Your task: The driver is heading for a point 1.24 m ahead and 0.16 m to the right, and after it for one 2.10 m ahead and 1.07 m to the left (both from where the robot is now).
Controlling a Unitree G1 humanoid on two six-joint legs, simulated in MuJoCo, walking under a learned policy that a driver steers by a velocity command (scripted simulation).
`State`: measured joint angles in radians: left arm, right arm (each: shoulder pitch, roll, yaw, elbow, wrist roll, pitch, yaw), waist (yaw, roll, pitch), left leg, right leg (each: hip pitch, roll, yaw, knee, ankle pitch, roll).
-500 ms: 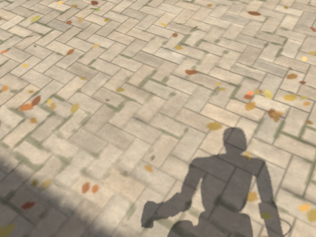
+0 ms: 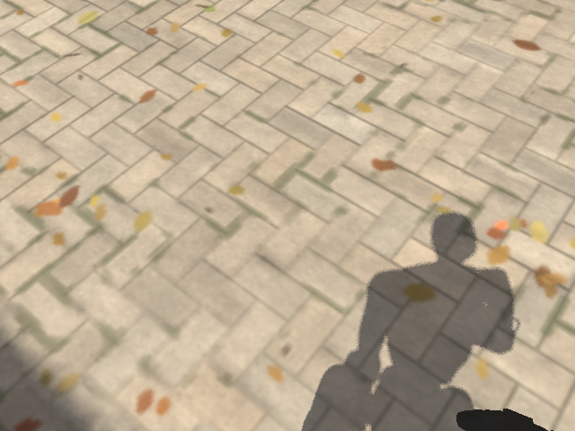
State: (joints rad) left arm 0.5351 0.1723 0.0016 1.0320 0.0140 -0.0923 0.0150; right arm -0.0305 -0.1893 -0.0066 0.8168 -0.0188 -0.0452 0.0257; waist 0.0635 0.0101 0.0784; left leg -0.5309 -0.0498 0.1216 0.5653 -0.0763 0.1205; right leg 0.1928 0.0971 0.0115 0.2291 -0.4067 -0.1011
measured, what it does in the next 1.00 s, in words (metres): walks ahead: left foot, then right foot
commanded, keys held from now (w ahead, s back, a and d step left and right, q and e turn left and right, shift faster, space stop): w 1.00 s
